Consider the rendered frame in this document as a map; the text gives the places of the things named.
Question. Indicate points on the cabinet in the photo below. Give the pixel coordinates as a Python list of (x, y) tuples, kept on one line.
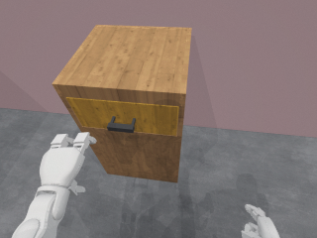
[(137, 64)]

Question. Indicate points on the right robot hand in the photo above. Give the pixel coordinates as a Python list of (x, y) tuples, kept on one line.
[(264, 228)]

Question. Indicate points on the robot left forearm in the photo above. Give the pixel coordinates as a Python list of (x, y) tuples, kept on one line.
[(45, 213)]

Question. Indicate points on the drawer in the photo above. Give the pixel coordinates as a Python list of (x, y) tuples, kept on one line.
[(150, 118)]

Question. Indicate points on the handle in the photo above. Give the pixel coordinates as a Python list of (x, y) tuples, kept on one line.
[(119, 127)]

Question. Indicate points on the left robot hand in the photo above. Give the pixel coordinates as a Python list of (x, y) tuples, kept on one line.
[(61, 164)]

